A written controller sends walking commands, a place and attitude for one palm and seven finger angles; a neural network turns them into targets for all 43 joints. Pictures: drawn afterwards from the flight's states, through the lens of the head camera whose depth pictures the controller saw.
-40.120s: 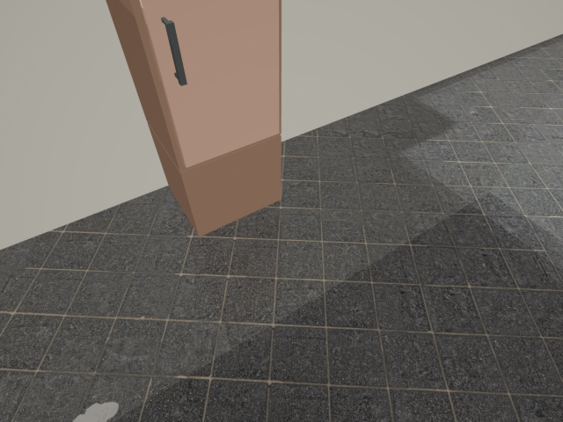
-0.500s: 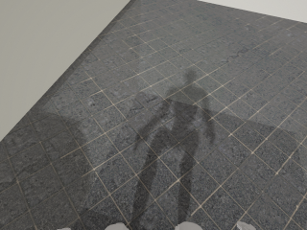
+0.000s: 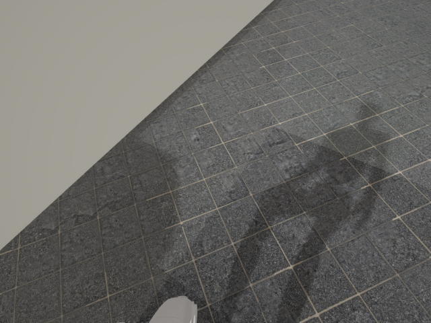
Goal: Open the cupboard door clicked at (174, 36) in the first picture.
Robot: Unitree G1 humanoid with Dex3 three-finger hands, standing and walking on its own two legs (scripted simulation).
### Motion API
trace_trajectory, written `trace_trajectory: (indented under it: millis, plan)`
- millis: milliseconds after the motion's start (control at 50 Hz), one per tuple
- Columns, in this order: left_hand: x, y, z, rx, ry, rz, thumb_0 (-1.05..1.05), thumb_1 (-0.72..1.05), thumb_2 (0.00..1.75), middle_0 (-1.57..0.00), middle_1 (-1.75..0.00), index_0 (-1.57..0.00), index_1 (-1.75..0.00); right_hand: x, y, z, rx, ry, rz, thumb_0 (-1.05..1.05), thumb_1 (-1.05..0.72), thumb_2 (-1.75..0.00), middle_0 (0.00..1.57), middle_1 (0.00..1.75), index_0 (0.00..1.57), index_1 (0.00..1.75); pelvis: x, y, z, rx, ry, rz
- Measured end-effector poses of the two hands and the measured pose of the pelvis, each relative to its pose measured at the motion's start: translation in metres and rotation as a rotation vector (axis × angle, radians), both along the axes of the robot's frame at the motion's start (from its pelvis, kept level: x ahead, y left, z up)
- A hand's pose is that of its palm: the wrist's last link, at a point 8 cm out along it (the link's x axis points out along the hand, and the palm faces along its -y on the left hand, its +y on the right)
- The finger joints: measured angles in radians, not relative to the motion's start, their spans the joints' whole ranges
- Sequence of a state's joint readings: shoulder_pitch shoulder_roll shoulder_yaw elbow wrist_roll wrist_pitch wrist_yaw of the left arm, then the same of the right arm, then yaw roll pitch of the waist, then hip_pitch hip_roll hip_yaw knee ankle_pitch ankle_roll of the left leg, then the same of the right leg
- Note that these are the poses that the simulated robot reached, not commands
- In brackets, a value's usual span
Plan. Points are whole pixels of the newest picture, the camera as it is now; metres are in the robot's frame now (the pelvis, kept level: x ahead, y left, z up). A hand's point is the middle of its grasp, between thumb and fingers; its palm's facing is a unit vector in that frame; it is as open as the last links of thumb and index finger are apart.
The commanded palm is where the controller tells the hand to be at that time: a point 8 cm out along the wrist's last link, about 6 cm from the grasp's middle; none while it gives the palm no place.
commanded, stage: turn to face it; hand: left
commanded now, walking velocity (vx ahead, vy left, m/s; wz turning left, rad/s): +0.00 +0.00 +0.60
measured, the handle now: out of the picture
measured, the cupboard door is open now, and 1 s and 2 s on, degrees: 39 39 39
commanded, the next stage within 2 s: none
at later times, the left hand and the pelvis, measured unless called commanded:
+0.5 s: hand out of the picture +0.01 +0.25 -0.17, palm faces +0.32 -0.91 -0.26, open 7.4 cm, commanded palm none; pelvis -0.01 +0.02 -0.01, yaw +17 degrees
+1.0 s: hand out of the picture -0.04 +0.18 -0.17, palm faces +0.59 -0.76 -0.25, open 7.3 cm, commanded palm none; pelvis +0.02 -0.01 -0.01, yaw +37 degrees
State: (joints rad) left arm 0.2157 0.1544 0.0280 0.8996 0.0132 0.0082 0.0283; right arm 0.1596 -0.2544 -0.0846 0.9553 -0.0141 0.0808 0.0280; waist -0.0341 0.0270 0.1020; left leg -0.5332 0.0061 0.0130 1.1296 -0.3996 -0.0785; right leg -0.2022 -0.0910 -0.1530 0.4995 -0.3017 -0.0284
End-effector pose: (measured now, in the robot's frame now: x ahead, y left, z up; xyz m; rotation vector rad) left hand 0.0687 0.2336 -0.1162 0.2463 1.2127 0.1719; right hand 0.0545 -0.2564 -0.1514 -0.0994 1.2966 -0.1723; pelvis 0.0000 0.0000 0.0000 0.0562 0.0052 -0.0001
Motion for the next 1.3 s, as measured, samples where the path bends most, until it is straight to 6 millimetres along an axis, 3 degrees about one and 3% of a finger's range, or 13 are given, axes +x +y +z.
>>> trace_trajectory:
  millis: [120, 280, 360, 540, 680, 820, 940, 1060, 1120, 1180, 1300]
  plan:
    - [-0.034, 0.007, -0.008, -0.012, 0.007, 0.111, 0.01, 0.93, 0.90, -0.20, -0.30, -0.20, -0.30, 0.045, 0.004, 0.007, -0.026, -0.030, 0.128, 0.00, -0.91, -0.90, 0.20, 0.30, 0.20, 0.30, 0.000, -0.002, -0.002, -0.003, -0.009, 0.090]
    - [-0.092, 0.041, -0.043, -0.049, 0.083, 0.261, 0.01, 0.91, 0.90, -0.20, -0.30, -0.20, -0.30, 0.116, 0.047, 0.015, -0.077, -0.191, 0.304, 0.00, -0.91, -0.90, 0.20, 0.30, 0.20, 0.30, -0.004, 0.020, -0.023, -0.033, -0.012, 0.197]
    - [-0.098, 0.054, -0.041, -0.042, 0.091, 0.306, 0.01, 0.91, 0.90, -0.20, -0.30, -0.20, -0.30, 0.117, 0.060, 0.024, -0.091, -0.199, 0.353, 0.00, -0.91, -0.90, 0.20, 0.30, 0.20, 0.30, -0.007, 0.023, -0.017, -0.046, -0.017, 0.233]
    - [-0.075, 0.056, -0.015, -0.011, -0.017, 0.345, 0.01, 0.91, 0.90, -0.20, -0.29, -0.20, -0.30, 0.096, 0.055, 0.018, -0.065, -0.080, 0.398, 0.00, -0.90, -0.90, 0.21, 0.30, 0.20, 0.30, -0.003, 0.014, -0.005, -0.066, 0.007, 0.322]
    - [-0.062, 0.028, -0.009, 0.041, -0.073, 0.381, 0.01, 0.91, 0.90, -0.20, -0.30, -0.20, -0.30, 0.098, 0.028, -0.011, -0.027, 0.001, 0.414, 0.00, -0.90, -0.90, 0.21, 0.30, 0.20, 0.30, 0.009, -0.015, -0.016, -0.049, 0.020, 0.406]
    - [-0.086, -0.010, -0.001, 0.010, -0.033, 0.482, 0.01, 0.90, 0.90, -0.20, -0.30, -0.20, -0.30, 0.129, 0.026, -0.003, -0.023, 0.031, 0.495, 0.00, -0.91, -0.90, 0.20, 0.30, 0.20, 0.30, 0.020, -0.024, -0.003, -0.015, 0.003, 0.513]
    - [-0.120, -0.021, -0.010, -0.018, -0.008, 0.603, 0.00, 0.92, 0.90, -0.20, -0.30, -0.20, -0.30, 0.169, 0.056, 0.005, -0.032, -0.002, 0.623, 0.00, -0.91, -0.90, 0.20, 0.30, 0.20, 0.30, 0.025, -0.022, -0.003, -0.008, -0.005, 0.606]
    - [-0.173, -0.016, -0.038, -0.055, 0.039, 0.728, 0.01, 0.91, 0.90, -0.20, -0.30, -0.20, -0.30, 0.214, 0.116, 0.008, -0.045, -0.133, 0.774, 0.00, -0.91, -0.90, 0.20, 0.30, 0.20, 0.30, 0.021, -0.002, -0.021, -0.035, -0.014, 0.689]
    - [-0.192, -0.009, -0.046, -0.061, 0.078, 0.776, 0.01, 0.91, 0.90, -0.20, -0.30, -0.20, -0.30, 0.224, 0.139, 0.014, -0.047, -0.197, 0.822, 0.00, -0.91, -0.90, 0.20, 0.30, 0.20, 0.30, 0.017, 0.003, -0.025, -0.031, -0.020, 0.721]
    - [-0.195, -0.001, -0.039, -0.049, 0.064, 0.810, 0.01, 0.91, 0.90, -0.20, -0.30, -0.20, -0.30, 0.223, 0.148, 0.022, -0.057, -0.205, 0.856, 0.00, -0.91, -0.90, 0.20, 0.30, 0.20, 0.30, 0.016, 0.005, -0.018, -0.045, -0.024, 0.750]
    - [-0.181, 0.010, -0.019, -0.013, -0.022, 0.838, 0.01, 0.91, 0.90, -0.20, -0.29, -0.20, -0.30, 0.217, 0.151, 0.023, -0.050, -0.151, 0.901, 0.00, -0.90, -0.90, 0.21, 0.30, 0.20, 0.30, 0.021, 0.004, -0.007, -0.059, -0.019, 0.806]
